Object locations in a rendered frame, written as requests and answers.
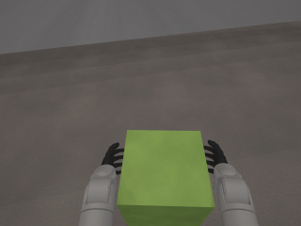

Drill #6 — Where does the robot right forearm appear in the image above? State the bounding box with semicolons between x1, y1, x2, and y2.
214;163;259;226

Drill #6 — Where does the robot left forearm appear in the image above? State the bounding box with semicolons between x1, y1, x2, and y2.
78;164;117;226

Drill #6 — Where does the left robot hand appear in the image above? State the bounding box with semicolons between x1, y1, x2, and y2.
102;142;125;175

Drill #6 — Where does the carton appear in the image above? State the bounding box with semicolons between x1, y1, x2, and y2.
117;130;215;226

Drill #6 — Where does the right robot hand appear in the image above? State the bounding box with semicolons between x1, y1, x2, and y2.
203;140;228;174

